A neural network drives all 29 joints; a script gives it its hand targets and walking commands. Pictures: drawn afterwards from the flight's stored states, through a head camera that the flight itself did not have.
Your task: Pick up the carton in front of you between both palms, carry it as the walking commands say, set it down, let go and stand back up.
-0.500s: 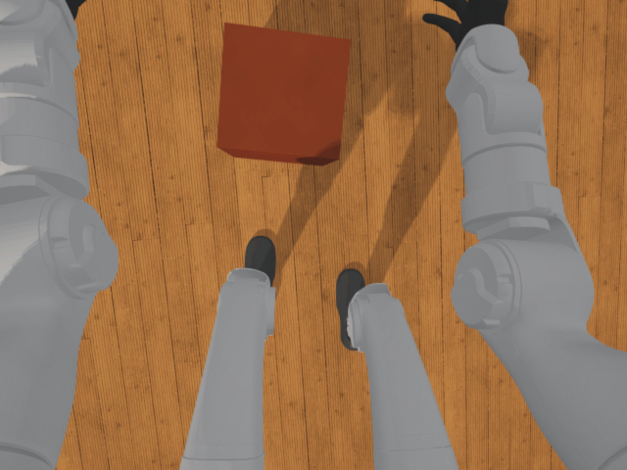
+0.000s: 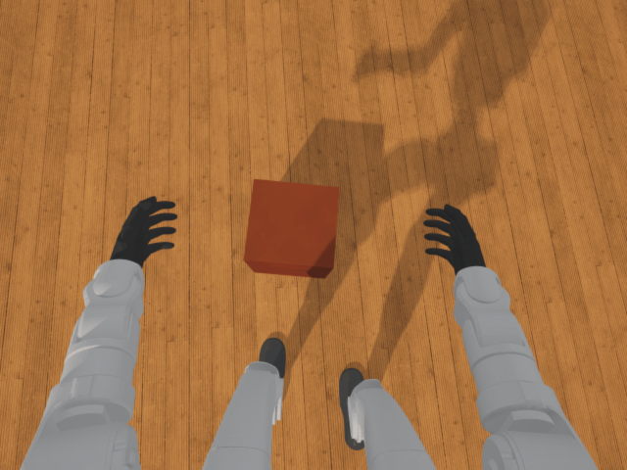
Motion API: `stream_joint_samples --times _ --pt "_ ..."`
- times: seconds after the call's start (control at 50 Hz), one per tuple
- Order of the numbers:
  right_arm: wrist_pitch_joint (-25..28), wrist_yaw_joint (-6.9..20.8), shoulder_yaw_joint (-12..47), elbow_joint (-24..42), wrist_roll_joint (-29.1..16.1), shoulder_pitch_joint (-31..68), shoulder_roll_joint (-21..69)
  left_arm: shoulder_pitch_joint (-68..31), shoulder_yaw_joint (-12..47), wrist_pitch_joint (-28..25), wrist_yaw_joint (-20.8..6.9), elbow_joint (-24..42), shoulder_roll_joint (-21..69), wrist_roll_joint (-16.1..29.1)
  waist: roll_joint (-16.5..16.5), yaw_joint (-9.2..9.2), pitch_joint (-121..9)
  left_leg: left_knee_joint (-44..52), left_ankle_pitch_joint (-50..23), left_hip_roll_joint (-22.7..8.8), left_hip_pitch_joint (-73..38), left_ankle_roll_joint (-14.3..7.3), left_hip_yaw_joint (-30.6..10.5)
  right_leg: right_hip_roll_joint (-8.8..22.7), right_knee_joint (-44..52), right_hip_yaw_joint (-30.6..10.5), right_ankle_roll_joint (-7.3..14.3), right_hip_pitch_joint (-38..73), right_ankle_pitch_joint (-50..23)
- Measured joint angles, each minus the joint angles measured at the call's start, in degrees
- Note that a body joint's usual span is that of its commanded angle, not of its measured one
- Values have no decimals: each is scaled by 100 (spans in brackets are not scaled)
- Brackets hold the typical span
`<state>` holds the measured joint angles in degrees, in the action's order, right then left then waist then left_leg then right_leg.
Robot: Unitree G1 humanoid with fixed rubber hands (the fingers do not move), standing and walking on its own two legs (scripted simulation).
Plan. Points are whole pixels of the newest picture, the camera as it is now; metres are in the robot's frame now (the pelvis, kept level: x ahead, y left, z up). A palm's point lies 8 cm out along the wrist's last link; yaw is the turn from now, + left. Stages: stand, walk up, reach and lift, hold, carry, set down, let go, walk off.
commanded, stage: let go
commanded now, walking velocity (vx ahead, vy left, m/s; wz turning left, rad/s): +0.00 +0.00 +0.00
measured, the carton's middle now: (292, 233) +0.49 +0.05 -0.60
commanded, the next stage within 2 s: stand in 0.86 s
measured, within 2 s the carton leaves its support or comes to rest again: neither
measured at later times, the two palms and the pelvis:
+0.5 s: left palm (123, 380) +0.20 +0.21 -0.03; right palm (571, 381) +0.21 -0.25 -0.02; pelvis +0.05 -0.02 +0.05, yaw +0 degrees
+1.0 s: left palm (96, 377) +0.20 +0.24 -0.04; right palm (596, 378) +0.21 -0.29 -0.03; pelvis +0.06 -0.03 +0.04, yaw +0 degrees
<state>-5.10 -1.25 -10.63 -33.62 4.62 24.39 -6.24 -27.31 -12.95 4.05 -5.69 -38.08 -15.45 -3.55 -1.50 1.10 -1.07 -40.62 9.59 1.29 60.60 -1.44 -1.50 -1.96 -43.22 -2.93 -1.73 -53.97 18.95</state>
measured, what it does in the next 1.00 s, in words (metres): shifts its weight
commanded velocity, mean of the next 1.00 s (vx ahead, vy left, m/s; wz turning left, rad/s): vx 0.00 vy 0.00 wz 0.00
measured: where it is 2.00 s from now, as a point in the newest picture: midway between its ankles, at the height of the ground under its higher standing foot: (312, 406)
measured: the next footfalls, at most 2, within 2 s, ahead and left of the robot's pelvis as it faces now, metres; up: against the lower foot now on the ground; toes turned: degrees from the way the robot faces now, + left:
none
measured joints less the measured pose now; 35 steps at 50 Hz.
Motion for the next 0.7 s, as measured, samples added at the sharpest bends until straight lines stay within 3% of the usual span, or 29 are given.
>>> stream_joint_samples --times 0.22,0.4,0.7 --pt "401 277 472 300 -281 -1975 -223 2257 540 -342 127 692 207 260 -34 -95 304 720 53 18 -2144 65 45 53 704 -63 101 2108 19" --pt "443 420 740 679 -420 -3311 -465 3733 880 -310 226 1236 281 335 -28 -131 459 1481 35 30 -3960 120 64 100 1505 -101 187 3922 -47" --pt "-100 516 831 865 -371 -3593 -536 4027 1036 311 157 1462 273 297 -61 -111 711 1703 168 29 -5185 182 42 108 1773 -84 275 5171 60"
